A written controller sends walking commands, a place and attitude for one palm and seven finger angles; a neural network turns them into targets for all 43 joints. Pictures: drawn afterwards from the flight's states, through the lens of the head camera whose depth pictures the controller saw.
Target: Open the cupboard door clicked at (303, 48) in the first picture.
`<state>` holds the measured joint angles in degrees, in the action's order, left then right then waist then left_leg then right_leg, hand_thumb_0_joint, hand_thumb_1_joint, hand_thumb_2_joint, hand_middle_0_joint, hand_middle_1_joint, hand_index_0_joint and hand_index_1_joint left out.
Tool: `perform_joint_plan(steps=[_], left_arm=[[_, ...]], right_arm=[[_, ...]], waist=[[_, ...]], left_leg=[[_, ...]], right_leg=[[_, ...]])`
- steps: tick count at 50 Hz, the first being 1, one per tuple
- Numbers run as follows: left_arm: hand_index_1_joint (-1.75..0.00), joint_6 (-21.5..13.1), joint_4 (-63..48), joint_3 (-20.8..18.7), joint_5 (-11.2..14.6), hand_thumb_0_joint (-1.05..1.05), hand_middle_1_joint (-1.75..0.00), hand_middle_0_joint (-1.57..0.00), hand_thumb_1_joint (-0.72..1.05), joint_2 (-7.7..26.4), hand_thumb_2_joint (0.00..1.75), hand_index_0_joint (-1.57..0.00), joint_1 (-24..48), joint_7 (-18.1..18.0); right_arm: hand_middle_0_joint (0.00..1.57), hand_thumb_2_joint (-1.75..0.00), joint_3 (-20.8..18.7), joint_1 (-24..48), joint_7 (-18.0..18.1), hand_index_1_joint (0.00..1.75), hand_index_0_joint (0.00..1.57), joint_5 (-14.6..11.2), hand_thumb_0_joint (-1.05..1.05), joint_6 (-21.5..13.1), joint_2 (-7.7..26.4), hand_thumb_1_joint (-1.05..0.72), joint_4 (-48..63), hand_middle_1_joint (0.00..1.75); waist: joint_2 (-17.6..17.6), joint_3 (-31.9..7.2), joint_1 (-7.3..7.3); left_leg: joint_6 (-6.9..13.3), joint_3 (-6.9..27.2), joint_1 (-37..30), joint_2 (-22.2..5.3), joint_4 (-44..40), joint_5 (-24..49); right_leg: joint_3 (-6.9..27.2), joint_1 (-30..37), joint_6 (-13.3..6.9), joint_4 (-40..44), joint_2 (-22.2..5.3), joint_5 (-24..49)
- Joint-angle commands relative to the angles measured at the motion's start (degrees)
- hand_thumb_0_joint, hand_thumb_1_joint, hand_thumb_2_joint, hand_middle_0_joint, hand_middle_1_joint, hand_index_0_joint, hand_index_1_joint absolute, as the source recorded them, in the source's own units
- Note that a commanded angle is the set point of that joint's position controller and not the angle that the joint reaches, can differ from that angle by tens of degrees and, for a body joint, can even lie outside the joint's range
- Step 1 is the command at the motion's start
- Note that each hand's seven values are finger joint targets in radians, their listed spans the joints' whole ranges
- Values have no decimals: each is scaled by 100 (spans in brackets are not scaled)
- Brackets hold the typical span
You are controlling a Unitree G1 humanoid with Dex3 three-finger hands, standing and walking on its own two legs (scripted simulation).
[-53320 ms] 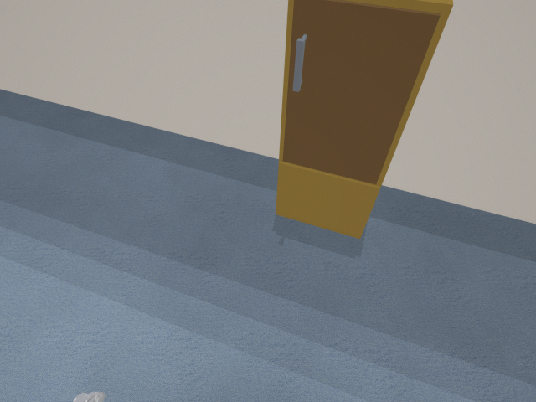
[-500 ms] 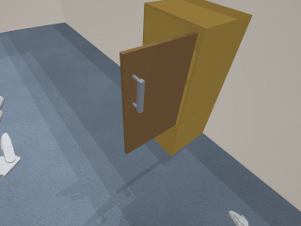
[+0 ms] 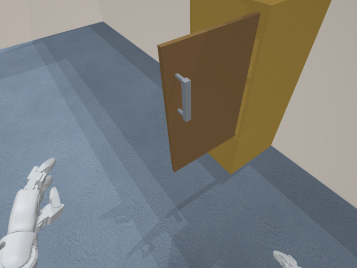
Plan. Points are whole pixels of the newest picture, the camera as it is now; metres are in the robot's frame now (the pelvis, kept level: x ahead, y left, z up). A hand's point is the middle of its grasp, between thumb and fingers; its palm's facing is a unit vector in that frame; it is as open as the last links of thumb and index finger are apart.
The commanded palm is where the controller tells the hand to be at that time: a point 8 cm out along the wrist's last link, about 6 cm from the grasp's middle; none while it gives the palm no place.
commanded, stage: let the arm hang, fingers relaxed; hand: left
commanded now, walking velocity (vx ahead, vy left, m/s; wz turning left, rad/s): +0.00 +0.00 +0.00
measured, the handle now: (182, 98) +0.60 +0.02 +0.05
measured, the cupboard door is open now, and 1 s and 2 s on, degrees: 89 89 89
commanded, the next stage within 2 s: look to check the result in 1.00 s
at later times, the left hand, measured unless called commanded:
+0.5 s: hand out of the picture -0.02 +0.14 -0.14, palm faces +0.09 -0.96 -0.25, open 7.2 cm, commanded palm none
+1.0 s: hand out of the picture -0.01 +0.15 -0.14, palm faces +0.07 -0.97 -0.21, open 7.3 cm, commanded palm none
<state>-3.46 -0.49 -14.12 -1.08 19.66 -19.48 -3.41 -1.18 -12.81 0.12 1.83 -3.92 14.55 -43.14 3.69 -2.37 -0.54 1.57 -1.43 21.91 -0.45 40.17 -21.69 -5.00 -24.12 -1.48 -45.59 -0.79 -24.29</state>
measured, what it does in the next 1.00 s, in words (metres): stands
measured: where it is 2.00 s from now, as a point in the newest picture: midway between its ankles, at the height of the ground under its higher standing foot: outside the picture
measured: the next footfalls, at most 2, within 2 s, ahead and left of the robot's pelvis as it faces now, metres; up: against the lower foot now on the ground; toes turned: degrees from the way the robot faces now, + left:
none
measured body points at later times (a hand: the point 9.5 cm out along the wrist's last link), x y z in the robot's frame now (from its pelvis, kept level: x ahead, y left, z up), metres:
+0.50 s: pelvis -0.02 -0.05 +0.03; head +0.01 -0.06 +0.48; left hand -0.02 +0.20 -0.12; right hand -0.01 -0.27 -0.14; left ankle -0.04 +0.08 -0.71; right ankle +0.01 -0.12 -0.71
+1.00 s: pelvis -0.02 -0.03 +0.03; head -0.01 -0.04 +0.48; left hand -0.02 +0.20 -0.13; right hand -0.05 -0.24 -0.14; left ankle -0.04 +0.08 -0.71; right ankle +0.01 -0.12 -0.71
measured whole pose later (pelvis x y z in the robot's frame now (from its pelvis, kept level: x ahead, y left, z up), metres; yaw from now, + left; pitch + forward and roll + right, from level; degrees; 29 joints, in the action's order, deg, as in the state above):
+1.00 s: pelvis -0.02 -0.03 +0.03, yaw +2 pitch -1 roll +0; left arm -0.2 65.9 -1.1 -0.3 8.6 -12.7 -1.8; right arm -0.2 -17.6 2.1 1.5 0.2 8.2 -66.2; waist 1.1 2.7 -0.8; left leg 0.6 -1.0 8.2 0.6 21.7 -12.4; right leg -0.8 -11.7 -2.6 -21.8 2.1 -9.1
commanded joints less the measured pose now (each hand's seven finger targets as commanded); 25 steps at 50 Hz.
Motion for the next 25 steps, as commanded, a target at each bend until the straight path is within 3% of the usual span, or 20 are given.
perform_joint_plan(steps=[1,2,3,4,5,6,7,8,9,10,11,12,13,14,15,16,17,18,20,25], left_arm=[[-30,370,1802,890,-65,0,-30,-20,90,-298,90,-20,498,274],[-30,373,2283,917,-7,0,-30,-20,90,-239,90,-20,602,233],[-30,383,2759,940,47,0,-30,-20,90,-171,90,-20,582,219],[-30,376,3172,972,47,0,-30,-20,90,-95,90,-20,419,231],[-30,352,3687,972,22,0,-30,-20,90,-44,90,-20,12,253],[-30,293,4081,975,-35,0,-30,-20,90,286,90,-20,-62,237],[-30,284,4279,1011,-21,0,-30,-20,90,552,90,-20,222,245],[-30,263,4444,1049,-28,0,-30,-20,90,496,90,-20,442,250],[-30,261,4639,1037,-16,0,-30,-20,90,343,90,-20,607,207],[-30,233,4724,918,-57,0,-30,-20,90,-37,90,-20,656,165],[-30,236,4827,947,-61,0,-30,-20,90,-109,90,-20,709,150],[-30,243,4955,972,-49,0,-30,-20,90,-171,90,-20,723,145],[-30,243,5110,1001,-19,0,-30,-20,90,-214,90,-20,703,140],[-30,251,5288,1044,26,0,-30,-20,90,-244,90,-20,695,141],[-30,247,5442,1106,65,0,-30,-20,90,-390,90,-20,607,154],[-30,261,5559,1154,75,0,-30,-20,90,-467,90,-20,573,152],[-30,270,5649,1179,59,0,-30,-20,90,-473,90,-20,551,136],[-30,266,5825,1159,59,0,-30,-20,90,-386,90,-20,572,132],[-30,254,6015,1148,87,0,-30,-20,90,-234,90,-20,601,126],[-30,280,6334,1209,78,0,-30,-20,90,-312,90,-20,607,131]], right_arm=[[20,-90,-194,-202,117,30,20,253,0,34,925,-90,381,30],[20,-90,-153,-227,140,30,20,220,0,93,875,-90,229,30],[20,-90,-122,-55,141,30,20,176,0,169,817,-90,117,30],[20,-90,-92,276,151,30,20,144,0,220,784,-90,97,30],[20,-90,-57,483,134,30,20,68,0,292,696,-90,-35,30],[20,-90,-20,423,93,30,20,-55,0,374,287,-90,-140,30],[20,-90,-20,175,71,30,20,-102,0,450,208,-90,-267,30],[20,-90,-68,109,69,30,20,-79,0,523,260,-90,-523,30],[20,-90,-106,94,94,30,20,-64,0,553,247,-90,-647,30],[20,-90,-172,-6,135,30,20,-30,0,542,218,-90,-782,30],[20,-90,-164,-133,144,30,20,-48,0,533,123,-90,-897,30],[20,-90,-132,-264,150,30,20,-65,0,524,-9,-90,-1024,30],[20,-90,-102,-403,154,30,20,-75,0,509,-118,-90,-1176,30],[20,-90,-81,-545,156,30,20,-83,0,490,-167,-90,-1313,30],[20,-90,-47,-540,177,30,20,-57,0,448,-134,-90,-1437,30],[20,-90,-27,-412,203,30,20,-32,0,435,-18,-90,-1493,30],[20,-90,-21,-409,230,30,20,-37,0,450,53,-90,-1541,30],[20,-90,-20,-491,236,30,20,-52,0,433,9,-90,-1676,30],[20,-90,4,-622,229,30,20,-79,0,417,-53,-90,-1863,30],[20,-90,12,-598,213,30,20,-55,0,462,-37,-90,-2046,30]], waist=[[-399,-403,-248],[-20,-474,-201],[214,-485,-80],[297,-378,161],[191,-469,392],[-992,-327,281],[-1255,97,57],[-987,263,31],[-1231,397,-23],[-967,361,-75],[-644,223,-129],[-511,33,-158],[-431,-61,-178],[-377,-82,-210],[-123,-43,-129],[-122,30,-11],[-498,113,13],[-419,74,-24],[-78,-203,-53],[-500,566,-28]], left_leg=[[1388,2740,-1329,-1919,-1340,5654],[1320,2346,-1462,-1806,-1281,6094],[1181,1923,-1138,-1668,-1357,5357],[859,1476,-739,-1418,-1227,4760],[430,1017,-256,-971,-867,3384],[-70,395,146,-49,-370,1031],[-213,105,75,205,-9,-489],[-164,236,-204,126,511,-700],[-118,322,-87,106,790,-379],[-87,388,-63,7,819,-286],[-78,357,-271,-50,592,-325],[-82,280,-511,-48,36,-256],[-77,237,-810,-46,-732,82],[-40,280,-1234,-102,-1394,1014],[52,554,-1435,-317,-1745,1728],[133,709,-1287,-550,-1813,1810],[113,634,-1102,-570,-1767,1451],[37,465,-1159,-392,-1699,1613],[-34,356,-1320,-389,-1831,1718],[-23,395,-1154,-371,-2125,1037]], right_leg=[[858,-1031,290,-1705,-72,-666],[943,-804,304,-1631,-82,-659],[1004,-206,271,-1079,-150,-711],[947,571,206,43,-165,-321],[974,1563,180,1206,-144,903],[2173,1632,18,2261,-791,1611],[3016,1025,-394,3016,-1588,1293],[3052,556,-560,3287,-1543,487],[2892,680,-511,3240,-1282,1029],[2631,911,-642,3048,-1274,1829],[2325,1049,-835,2850,-1268,2292],[2080,1264,-910,2691,-1172,2592],[1888,1450,-834,2512,-1081,2873],[1591,1361,-575,2379,-887,2758],[1327,1286,-311,2282,-567,2624],[1176,1353,-107,2435,-384,2371],[1190,1466,16,2714,-363,2128],[1190,1626,17,2677,-440,2526],[1134,1939,-30,2577,-503,2865],[1169,1444,-100,3097,-437,1263]])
